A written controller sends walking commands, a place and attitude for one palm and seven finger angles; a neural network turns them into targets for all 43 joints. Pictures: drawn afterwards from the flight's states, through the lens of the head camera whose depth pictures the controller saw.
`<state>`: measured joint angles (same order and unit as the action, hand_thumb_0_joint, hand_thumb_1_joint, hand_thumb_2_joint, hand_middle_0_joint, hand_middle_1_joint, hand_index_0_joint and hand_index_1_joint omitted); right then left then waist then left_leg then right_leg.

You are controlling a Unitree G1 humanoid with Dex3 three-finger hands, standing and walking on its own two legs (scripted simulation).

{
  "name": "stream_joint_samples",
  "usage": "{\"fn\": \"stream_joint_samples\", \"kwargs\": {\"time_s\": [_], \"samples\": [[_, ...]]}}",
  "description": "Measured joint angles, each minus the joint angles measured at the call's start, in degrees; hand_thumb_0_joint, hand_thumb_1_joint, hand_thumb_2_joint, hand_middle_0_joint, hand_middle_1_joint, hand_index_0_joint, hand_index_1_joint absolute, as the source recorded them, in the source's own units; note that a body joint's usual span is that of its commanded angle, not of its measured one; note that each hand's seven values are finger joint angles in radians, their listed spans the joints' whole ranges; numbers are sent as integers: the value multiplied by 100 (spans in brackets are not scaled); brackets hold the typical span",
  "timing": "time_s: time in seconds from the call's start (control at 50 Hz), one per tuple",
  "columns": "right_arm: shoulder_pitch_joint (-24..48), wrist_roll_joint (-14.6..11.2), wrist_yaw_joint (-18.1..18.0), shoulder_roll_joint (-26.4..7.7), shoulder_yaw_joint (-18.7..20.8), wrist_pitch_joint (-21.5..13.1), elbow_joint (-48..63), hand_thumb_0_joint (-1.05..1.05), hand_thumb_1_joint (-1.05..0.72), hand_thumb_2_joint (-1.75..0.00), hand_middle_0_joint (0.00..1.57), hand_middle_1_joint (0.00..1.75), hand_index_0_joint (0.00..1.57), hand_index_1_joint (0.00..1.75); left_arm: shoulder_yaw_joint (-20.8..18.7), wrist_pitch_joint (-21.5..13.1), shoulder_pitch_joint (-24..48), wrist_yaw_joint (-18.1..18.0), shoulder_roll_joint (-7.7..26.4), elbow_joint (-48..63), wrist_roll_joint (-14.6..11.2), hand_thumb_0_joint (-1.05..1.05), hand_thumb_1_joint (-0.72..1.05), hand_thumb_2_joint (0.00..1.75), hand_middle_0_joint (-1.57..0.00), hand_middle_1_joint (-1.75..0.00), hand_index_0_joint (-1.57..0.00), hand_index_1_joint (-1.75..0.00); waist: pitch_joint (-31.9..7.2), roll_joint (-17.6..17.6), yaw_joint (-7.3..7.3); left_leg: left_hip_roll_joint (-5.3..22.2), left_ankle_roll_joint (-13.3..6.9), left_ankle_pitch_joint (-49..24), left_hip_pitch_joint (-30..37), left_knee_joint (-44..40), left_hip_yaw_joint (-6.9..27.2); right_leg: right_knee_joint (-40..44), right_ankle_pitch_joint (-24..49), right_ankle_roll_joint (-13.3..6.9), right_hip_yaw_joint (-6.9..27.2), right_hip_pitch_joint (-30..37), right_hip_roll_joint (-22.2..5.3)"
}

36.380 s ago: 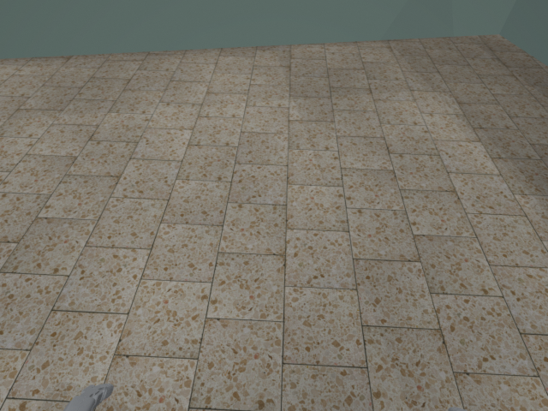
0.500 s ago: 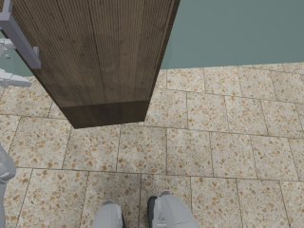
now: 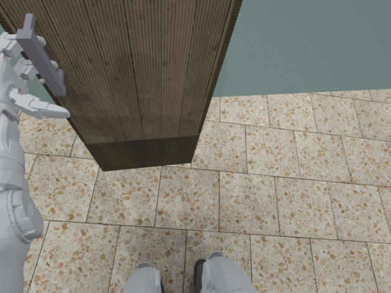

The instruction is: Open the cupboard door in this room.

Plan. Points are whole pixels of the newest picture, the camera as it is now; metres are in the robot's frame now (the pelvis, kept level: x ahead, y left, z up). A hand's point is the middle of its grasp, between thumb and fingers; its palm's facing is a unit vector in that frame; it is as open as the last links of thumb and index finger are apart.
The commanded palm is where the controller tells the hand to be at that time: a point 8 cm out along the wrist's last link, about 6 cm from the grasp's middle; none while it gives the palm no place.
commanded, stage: slide the fingers in behind the handle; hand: left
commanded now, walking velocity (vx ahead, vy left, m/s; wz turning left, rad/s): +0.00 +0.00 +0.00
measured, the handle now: (46, 58) +0.55 +0.26 +0.07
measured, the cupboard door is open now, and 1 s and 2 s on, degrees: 0 0 3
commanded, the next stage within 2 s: close the thumb around the handle in 0.86 s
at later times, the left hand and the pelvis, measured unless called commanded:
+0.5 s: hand (57, 84) +0.49 +0.23 +0.07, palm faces +0.09 -1.00 -0.02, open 14.1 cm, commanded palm +0.47 +0.26 +0.07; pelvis +0.00 -0.01 +0.00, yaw +1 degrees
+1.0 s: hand (58, 82) +0.50 +0.23 +0.07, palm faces +0.06 -1.00 -0.01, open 14.0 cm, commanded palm +0.47 +0.26 +0.07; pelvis -0.01 -0.01 +0.00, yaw +0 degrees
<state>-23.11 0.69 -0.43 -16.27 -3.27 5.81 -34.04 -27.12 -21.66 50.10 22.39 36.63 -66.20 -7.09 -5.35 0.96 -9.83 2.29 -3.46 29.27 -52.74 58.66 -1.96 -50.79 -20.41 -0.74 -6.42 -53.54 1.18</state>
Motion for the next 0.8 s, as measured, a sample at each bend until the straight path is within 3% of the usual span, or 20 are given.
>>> {"fn": "stream_joint_samples", "kwargs": {"time_s": [0.16,0.28,0.5,0.8], "samples": [[38,5,46,64,26,9,107,0,-90,-90,20,30,21,30,-2,-30,-226,-313,-230,201,110,-2,-50,30,-30,-120,-30,-120,-24,16,-7,10,1,12,127,-60,-57,17,-11,1,60,84,16],[17,-15,81,109,32,25,42,0,-90,-90,20,30,21,30,96,-121,-337,-421,-434,299,11,-2,-50,30,-30,-120,-30,-120,-52,40,79,4,16,-4,253,-127,-63,49,-15,-10,70,192,15],[70,8,64,80,51,-94,-50,1,-90,-90,20,30,21,30,226,-187,-114,-678,-494,7,68,-2,-50,30,-29,-120,-28,-120,-5,17,89,-30,48,-43,192,-68,-25,-77,-35,-57,33,119,-26],[47,-22,-3,-2,40,-136,-69,1,-90,-90,20,30,21,30,170,-175,-26,-441,-316,-113,44,-2,-50,30,-29,-120,-28,-120,29,-18,42,-8,64,-61,139,-47,-7,-84,-12,-84,18,72,-2]]}}
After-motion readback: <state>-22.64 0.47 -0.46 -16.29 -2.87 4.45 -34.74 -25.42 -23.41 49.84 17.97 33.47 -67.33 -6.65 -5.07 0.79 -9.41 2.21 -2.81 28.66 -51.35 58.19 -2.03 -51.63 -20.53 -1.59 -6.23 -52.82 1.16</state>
